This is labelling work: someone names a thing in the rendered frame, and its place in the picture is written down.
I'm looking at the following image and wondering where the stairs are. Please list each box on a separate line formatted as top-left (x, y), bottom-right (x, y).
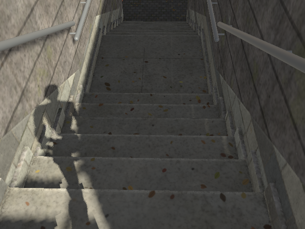
top-left (106, 21), bottom-right (198, 35)
top-left (0, 93), bottom-right (273, 229)

